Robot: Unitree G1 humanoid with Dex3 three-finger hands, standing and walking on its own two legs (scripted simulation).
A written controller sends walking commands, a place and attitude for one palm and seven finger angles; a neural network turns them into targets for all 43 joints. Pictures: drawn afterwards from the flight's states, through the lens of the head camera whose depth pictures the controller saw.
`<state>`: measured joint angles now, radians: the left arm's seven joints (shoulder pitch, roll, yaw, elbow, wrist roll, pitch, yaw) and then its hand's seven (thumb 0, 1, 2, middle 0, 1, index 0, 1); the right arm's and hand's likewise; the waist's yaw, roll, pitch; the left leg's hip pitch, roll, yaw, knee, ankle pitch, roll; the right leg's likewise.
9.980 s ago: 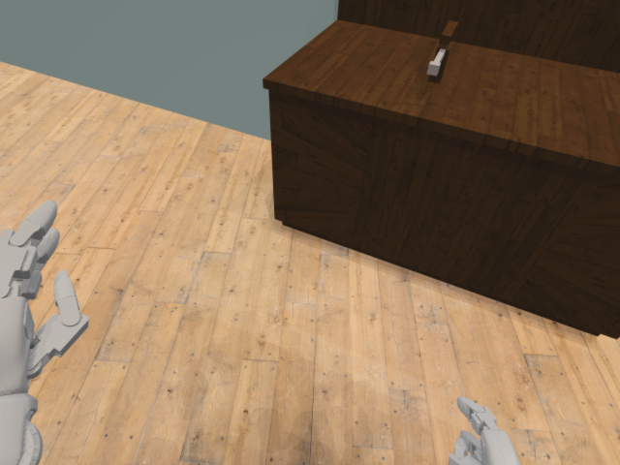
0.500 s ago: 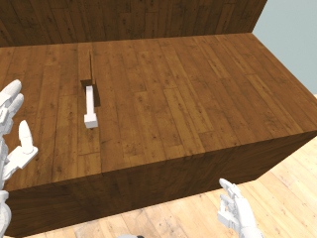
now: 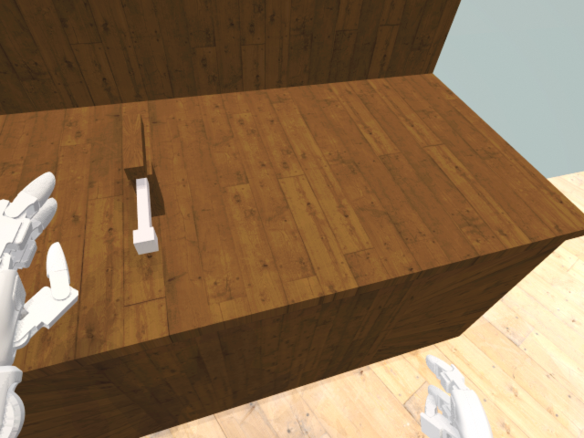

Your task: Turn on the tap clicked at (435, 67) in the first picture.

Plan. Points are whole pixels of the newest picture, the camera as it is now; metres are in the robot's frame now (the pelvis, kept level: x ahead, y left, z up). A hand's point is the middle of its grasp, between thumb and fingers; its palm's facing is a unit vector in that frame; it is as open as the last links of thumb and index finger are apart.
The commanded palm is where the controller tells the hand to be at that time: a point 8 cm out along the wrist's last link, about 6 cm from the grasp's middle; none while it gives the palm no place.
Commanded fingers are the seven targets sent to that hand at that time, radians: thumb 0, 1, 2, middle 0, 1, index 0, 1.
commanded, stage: shuffle to correct the standing spot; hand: left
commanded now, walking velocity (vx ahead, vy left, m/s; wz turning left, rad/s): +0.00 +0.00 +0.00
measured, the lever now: (145, 240) +0.36 +0.24 +0.04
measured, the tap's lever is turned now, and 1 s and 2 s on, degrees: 0 0 0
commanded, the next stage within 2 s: come to a stop and stand still in 0.82 s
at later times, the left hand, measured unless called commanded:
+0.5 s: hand (125, 286) +0.23 +0.19 +0.16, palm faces +0.31 -0.89 -0.33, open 7.4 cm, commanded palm +0.17 +0.23 +0.17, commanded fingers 0.00 0.90 0.90 -0.20 -0.30 -0.20 -0.30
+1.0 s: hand (164, 280) +0.24 +0.16 +0.15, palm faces +0.28 -0.89 -0.36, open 7.4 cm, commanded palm +0.18 +0.21 +0.17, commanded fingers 0.00 0.90 0.90 -0.20 -0.30 -0.20 -0.30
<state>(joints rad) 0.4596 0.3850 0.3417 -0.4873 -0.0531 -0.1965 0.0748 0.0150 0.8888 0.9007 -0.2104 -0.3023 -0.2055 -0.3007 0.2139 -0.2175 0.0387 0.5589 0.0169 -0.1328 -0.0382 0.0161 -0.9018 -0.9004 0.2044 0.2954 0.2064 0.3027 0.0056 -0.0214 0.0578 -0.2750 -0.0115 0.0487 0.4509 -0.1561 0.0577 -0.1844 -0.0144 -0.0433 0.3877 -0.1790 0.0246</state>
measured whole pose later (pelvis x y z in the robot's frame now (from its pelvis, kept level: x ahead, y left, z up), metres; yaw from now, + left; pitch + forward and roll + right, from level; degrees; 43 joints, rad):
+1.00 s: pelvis +0.02 -0.07 -0.01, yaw +0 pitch -1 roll -2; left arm 0.48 0.38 0.35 -0.52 -0.12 -0.10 0.06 0.01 0.89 0.90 -0.21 -0.30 -0.21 -0.30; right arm 0.21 -0.21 0.03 0.57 0.03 -0.08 -0.04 0.02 -0.90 -0.90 0.20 0.30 0.21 0.30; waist -0.01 0.01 0.05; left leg -0.30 0.10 0.00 0.57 -0.25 -0.04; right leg -0.20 0.10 -0.08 0.47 -0.26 -0.08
